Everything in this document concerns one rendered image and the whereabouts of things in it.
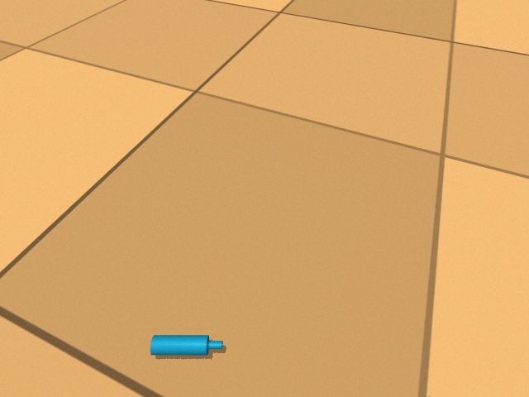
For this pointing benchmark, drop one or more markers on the bottle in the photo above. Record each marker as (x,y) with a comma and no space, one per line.
(182,345)

